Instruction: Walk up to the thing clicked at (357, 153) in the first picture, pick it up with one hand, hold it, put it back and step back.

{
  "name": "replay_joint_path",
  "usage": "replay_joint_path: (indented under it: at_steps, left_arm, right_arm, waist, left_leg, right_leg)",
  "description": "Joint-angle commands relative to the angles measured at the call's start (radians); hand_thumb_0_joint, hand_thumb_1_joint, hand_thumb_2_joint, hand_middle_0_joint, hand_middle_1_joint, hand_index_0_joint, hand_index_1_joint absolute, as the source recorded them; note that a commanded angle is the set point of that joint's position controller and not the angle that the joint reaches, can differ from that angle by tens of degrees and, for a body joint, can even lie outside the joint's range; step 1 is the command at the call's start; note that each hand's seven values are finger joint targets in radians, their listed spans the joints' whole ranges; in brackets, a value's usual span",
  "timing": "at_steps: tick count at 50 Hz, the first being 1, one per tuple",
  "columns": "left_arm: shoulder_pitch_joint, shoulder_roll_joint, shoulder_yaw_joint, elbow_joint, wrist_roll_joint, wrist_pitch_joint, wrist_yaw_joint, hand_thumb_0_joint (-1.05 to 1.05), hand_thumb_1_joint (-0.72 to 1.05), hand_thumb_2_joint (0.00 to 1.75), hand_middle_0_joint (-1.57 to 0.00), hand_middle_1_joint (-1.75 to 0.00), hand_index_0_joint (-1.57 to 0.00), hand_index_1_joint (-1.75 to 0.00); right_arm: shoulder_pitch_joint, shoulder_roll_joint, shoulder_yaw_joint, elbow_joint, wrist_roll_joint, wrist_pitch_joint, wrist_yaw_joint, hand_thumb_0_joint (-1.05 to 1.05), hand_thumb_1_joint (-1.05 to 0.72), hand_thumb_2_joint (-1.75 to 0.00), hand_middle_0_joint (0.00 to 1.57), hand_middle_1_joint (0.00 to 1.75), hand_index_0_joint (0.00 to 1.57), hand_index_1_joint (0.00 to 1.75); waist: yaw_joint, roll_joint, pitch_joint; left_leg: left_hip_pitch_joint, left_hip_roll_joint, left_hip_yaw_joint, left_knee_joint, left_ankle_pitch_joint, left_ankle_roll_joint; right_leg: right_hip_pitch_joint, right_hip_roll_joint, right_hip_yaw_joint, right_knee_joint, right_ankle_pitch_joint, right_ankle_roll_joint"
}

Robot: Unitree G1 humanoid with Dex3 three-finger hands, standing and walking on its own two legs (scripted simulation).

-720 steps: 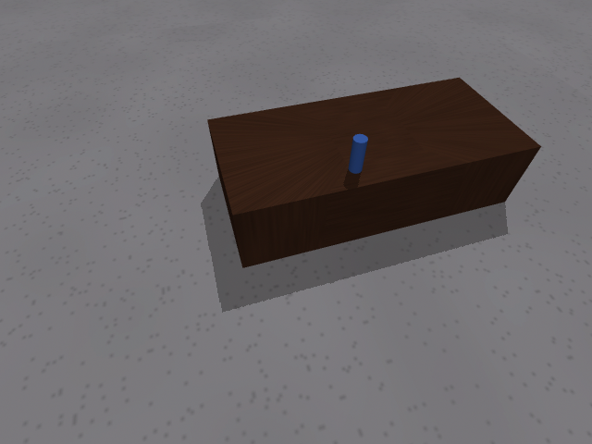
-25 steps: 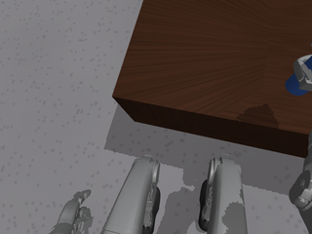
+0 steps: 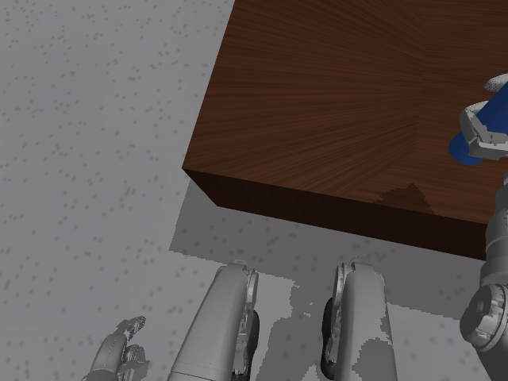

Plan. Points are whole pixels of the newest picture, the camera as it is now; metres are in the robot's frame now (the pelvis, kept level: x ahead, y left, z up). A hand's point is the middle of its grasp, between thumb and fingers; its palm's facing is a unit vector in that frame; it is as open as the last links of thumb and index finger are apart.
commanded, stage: lift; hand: right
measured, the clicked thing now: (494, 124) +0.47 -0.30 +0.00
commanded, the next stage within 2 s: hold in 1.66 s
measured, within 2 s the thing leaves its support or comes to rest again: neither
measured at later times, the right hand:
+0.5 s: hand out of the picture +0.42 -0.27 +0.10, palm faces +0.29 +0.96 -0.01, open 7.4 cm
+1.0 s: hand out of the picture +0.39 -0.24 +0.19, palm faces +0.28 +0.96 +0.00, open 7.4 cm
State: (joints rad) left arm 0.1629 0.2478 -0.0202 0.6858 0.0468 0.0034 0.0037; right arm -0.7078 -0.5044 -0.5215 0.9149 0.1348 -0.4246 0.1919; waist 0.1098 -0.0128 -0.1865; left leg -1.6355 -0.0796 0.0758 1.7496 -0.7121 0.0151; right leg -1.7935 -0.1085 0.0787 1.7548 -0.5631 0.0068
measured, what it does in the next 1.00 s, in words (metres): rises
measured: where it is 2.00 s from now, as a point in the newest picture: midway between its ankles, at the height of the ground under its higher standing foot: (286, 357)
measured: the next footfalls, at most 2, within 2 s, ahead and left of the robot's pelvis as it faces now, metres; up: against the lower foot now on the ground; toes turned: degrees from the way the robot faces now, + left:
none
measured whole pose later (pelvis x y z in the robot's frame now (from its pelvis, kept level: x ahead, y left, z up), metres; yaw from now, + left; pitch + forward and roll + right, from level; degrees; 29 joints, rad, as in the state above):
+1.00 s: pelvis +0.04 -0.01 +0.16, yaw -5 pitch +17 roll +3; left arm 0.22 0.22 0.01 0.70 0.01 -0.06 0.03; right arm -0.26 -0.22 -0.23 0.54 0.16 -0.38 0.02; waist 0.04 -0.02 -0.12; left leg -0.85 -0.04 0.03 1.10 -0.54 0.00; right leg -0.99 -0.07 0.01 1.12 -0.43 0.00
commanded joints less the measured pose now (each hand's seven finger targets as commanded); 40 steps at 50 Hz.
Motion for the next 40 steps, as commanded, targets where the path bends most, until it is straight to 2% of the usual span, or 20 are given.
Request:
replay_joint_path:
  at_steps: [1,3,4,5,7,9,10,14,15,18,19,22,23,24,25,26,30,34,37,40]
  left_arm:
    - [0.127,0.201,0.077,-0.061,0.003,-0.022,0.017,0.00,0.90,0.89,-0.21,-0.32,-0.22,-0.31]
    - [0.120,0.197,0.079,-0.066,-0.001,-0.022,0.017,0.00,0.91,0.89,-0.21,-0.31,-0.22,-0.30]
    - [0.125,0.196,0.081,-0.063,-0.004,-0.025,0.019,0.00,0.91,0.89,-0.21,-0.32,-0.22,-0.30]
    - [0.116,0.197,0.080,-0.069,-0.006,-0.026,0.019,0.00,0.90,0.89,-0.21,-0.32,-0.22,-0.31]
    - [0.107,0.195,0.081,-0.072,-0.010,-0.028,0.019,0.00,0.91,0.89,-0.21,-0.31,-0.22,-0.30]
    - [0.114,0.193,0.086,-0.073,-0.012,-0.029,0.024,0.00,0.91,0.89,-0.21,-0.31,-0.22,-0.30]
    - [0.110,0.191,0.084,-0.072,-0.014,-0.031,0.026,0.00,0.91,0.89,-0.21,-0.31,-0.22,-0.30]
    - [0.101,0.184,0.082,-0.079,-0.024,-0.039,0.031,0.00,0.90,0.89,-0.21,-0.31,-0.22,-0.30]
    - [0.108,0.185,0.088,-0.066,-0.022,-0.041,0.032,0.00,0.90,0.89,-0.21,-0.31,-0.21,-0.30]
    - [0.105,0.169,0.083,-0.076,-0.026,-0.049,0.035,0.00,0.89,0.90,-0.21,-0.31,-0.21,-0.30]
    - [0.110,0.168,0.085,-0.074,-0.027,-0.051,0.036,0.00,0.90,0.89,-0.21,-0.31,-0.21,-0.30]
    - [0.095,0.170,0.088,-0.075,-0.033,-0.056,0.035,0.00,0.89,0.90,-0.21,-0.31,-0.21,-0.31]
    - [0.103,0.168,0.091,-0.072,-0.033,-0.058,0.035,0.00,0.88,0.90,-0.21,-0.31,-0.21,-0.31]
    - [0.097,0.165,0.092,-0.080,-0.035,-0.060,0.035,0.00,0.88,0.90,-0.21,-0.31,-0.21,-0.31]
    - [0.089,0.160,0.091,-0.082,-0.036,-0.063,0.035,0.00,0.88,0.90,-0.21,-0.31,-0.21,-0.31]
    - [0.082,0.162,0.090,-0.088,-0.040,-0.066,0.036,0.00,0.88,0.91,-0.21,-0.31,-0.21,-0.31]
    - [0.083,0.156,0.093,-0.082,-0.041,-0.077,0.038,0.00,0.87,0.91,-0.21,-0.30,-0.20,-0.31]
    - [0.084,0.146,0.087,-0.079,-0.039,-0.087,0.046,0.00,0.87,0.91,-0.21,-0.30,-0.20,-0.31]
    - [0.079,0.150,0.090,-0.076,-0.038,-0.095,0.046,0.00,0.87,0.91,-0.20,-0.30,-0.20,-0.31]
    - [0.087,0.145,0.090,-0.084,-0.034,-0.097,0.048,0.00,0.87,0.91,-0.20,-0.30,-0.19,-0.31]
  right_arm:
    - [-0.372,-0.292,-0.022,-0.326,0.036,-0.100,-0.001,0.00,-0.53,-1.37,1.42,1.48,1.43,1.48]
    - [-0.366,-0.267,-0.009,-0.361,0.041,-0.099,-0.004,0.00,-0.51,-1.35,1.39,1.46,1.41,1.46]
    - [-0.331,-0.255,-0.014,-0.313,0.042,-0.091,-0.006,0.00,-0.49,-1.34,1.39,1.46,1.40,1.46]
    - [-0.338,-0.262,-0.016,-0.376,0.046,-0.093,-0.012,0.00,-0.50,-1.35,1.40,1.47,1.41,1.47]
    - [-0.322,-0.256,-0.008,-0.405,0.046,-0.093,-0.018,0.00,-0.50,-1.34,1.39,1.46,1.41,1.46]
    - [-0.283,-0.220,0.014,-0.410,0.046,-0.086,-0.025,0.00,-0.51,-1.36,1.41,1.47,1.42,1.47]
    - [-0.262,-0.224,0.003,-0.405,0.048,-0.084,-0.032,0.00,-0.51,-1.35,1.40,1.46,1.41,1.46]
    - [-0.239,-0.179,0.035,-0.478,0.057,-0.081,-0.047,0.00,-0.49,-1.33,1.39,1.45,1.40,1.45]
    - [-0.189,-0.140,0.060,-0.425,0.054,-0.072,-0.044,0.00,-0.48,-1.33,1.39,1.45,1.40,1.45]
    - [-0.175,-0.138,0.062,-0.517,0.064,-0.070,-0.062,0.00,-0.47,-1.34,1.39,1.46,1.41,1.46]
    - [-0.135,-0.098,0.085,-0.489,0.062,-0.062,-0.064,0.00,-0.47,-1.34,1.39,1.46,1.41,1.46]
    - [-0.080,-0.086,0.091,-0.526,0.062,-0.058,-0.077,0.00,-0.50,-1.35,1.41,1.47,1.42,1.47]
    - [-0.057,-0.053,0.115,-0.516,0.058,-0.055,-0.079,0.00,-0.50,-1.33,1.40,1.46,1.41,1.46]
    - [-0.034,-0.056,0.116,-0.557,0.061,-0.053,-0.085,0.00,-0.48,-1.33,1.39,1.45,1.40,1.45]
    - [-0.011,-0.019,0.144,-0.568,0.061,-0.050,-0.088,0.00,-0.47,-1.33,1.38,1.45,1.40,1.45]
    - [-0.010,-0.042,0.121,-0.615,0.067,-0.050,-0.097,0.00,-0.47,-1.33,1.39,1.45,1.40,1.45]
    - [0.005,0.024,0.173,-0.627,0.062,-0.042,-0.129,0.00,-0.46,-1.34,1.39,1.46,1.40,1.46]
    - [0.004,0.022,0.185,-0.672,0.052,-0.050,-0.156,0.00,-0.47,-1.35,1.39,1.47,1.41,1.47]
    - [0.044,0.092,0.236,-0.623,0.044,-0.049,-0.158,0.00,-0.47,-1.35,1.39,1.47,1.41,1.47]
    - [0.080,0.087,0.245,-0.636,0.042,-0.051,-0.161,0.00,-0.48,-1.37,1.41,1.49,1.43,1.49]
  waist:
    - [-0.036,-0.228,-0.697]
    - [-0.037,-0.228,-0.687]
    - [-0.025,-0.191,-0.660]
    - [-0.040,-0.202,-0.676]
    - [-0.046,-0.227,-0.663]
    - [-0.037,-0.191,-0.659]
    - [-0.046,-0.188,-0.643]
    - [-0.049,-0.199,-0.605]
    - [-0.036,-0.179,-0.586]
    - [-0.048,-0.156,-0.604]
    - [-0.038,-0.144,-0.586]
    - [-0.056,-0.170,-0.539]
    - [-0.042,-0.139,-0.521]
    - [-0.060,-0.134,-0.528]
    - [-0.050,-0.131,-0.512]
    - [-0.067,-0.146,-0.507]
    - [-0.050,-0.138,-0.427]
    - [-0.055,-0.135,-0.381]
    - [-0.041,-0.119,-0.316]
    - [-0.056,-0.082,-0.342]
  left_leg:
    - [0.211,-0.012,-0.019,-0.269,0.327,0.028]
    - [0.234,-0.009,-0.019,-0.290,0.316,0.029]
    - [0.242,-0.010,-0.015,-0.303,0.320,0.023]
    - [0.256,-0.010,-0.019,-0.313,0.304,0.027]
    - [0.255,-0.008,-0.017,-0.329,0.269,0.031]
    - [0.299,-0.008,-0.018,-0.357,0.300,0.027]
    - [0.306,-0.007,-0.019,-0.368,0.297,0.026]
    - [0.329,-0.002,-0.016,-0.406,0.278,0.030]
    - [0.347,-0.001,-0.017,-0.420,0.308,0.025]
    - [0.454,0.002,-0.034,-0.468,0.387,0.018]
    - [0.457,0.003,-0.029,-0.481,0.399,0.015]
    - [0.478,0.004,-0.026,-0.519,0.359,0.022]
    - [0.501,0.005,-0.022,-0.531,0.376,0.018]
    - [0.537,0.006,-0.029,-0.550,0.390,0.018]
    - [0.551,0.008,-0.029,-0.564,0.394,0.016]
    - [0.555,0.010,-0.028,-0.576,0.378,0.019]
    - [0.601,0.012,-0.027,-0.632,0.346,0.021]
    - [0.665,0.019,-0.035,-0.687,0.356,0.018]
    - [0.671,0.020,-0.028,-0.718,0.315,0.022]
    - [0.760,0.022,-0.038,-0.761,0.384,0.015]
  right_leg:
    - [0.718,0.026,0.004,-0.193,0.279,-0.041]
    - [0.729,0.028,0.002,-0.218,0.262,-0.039]
    - [0.712,0.028,0.004,-0.222,0.253,-0.041]
    - [0.726,0.030,0.002,-0.239,0.237,-0.040]
    - [0.750,0.032,0.002,-0.272,0.203,-0.034]
    - [0.764,0.034,0.004,-0.290,0.223,-0.038]
    - [0.769,0.035,-0.001,-0.300,0.220,-0.037]
    - [0.836,0.033,0.014,-0.372,0.203,-0.026]
    - [0.842,0.034,0.010,-0.370,0.228,-0.031]
    - [0.859,0.040,-0.014,-0.387,0.292,-0.039]
    - [0.880,0.040,-0.013,-0.399,0.306,-0.040]
    - [0.927,0.043,-0.013,-0.462,0.281,-0.032]
    - [0.931,0.043,-0.008,-0.473,0.290,-0.034]
    - [0.939,0.045,-0.016,-0.487,0.297,-0.035]
    - [0.956,0.046,-0.018,-0.502,0.296,-0.035]
    - [0.982,0.045,-0.017,-0.526,0.288,-0.031]
    - [1.029,0.045,-0.006,-0.612,0.247,-0.021]
    - [1.073,0.049,-0.020,-0.664,0.244,-0.019]
    - [1.102,0.051,-0.011,-0.722,0.202,-0.012]
    - [1.131,0.056,-0.031,-0.727,0.268,-0.020]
